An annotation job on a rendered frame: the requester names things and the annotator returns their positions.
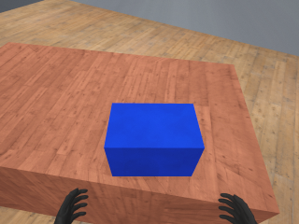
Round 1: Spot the robot left hand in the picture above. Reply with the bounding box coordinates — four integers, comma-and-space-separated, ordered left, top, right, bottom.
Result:
53, 188, 89, 224

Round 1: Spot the pedestal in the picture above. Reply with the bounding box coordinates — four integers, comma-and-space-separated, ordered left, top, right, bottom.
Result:
0, 42, 280, 224

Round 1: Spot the robot right hand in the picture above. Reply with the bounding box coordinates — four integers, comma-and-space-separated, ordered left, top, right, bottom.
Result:
218, 193, 258, 224

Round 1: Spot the carton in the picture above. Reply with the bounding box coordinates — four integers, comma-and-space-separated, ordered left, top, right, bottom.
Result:
104, 103, 205, 176

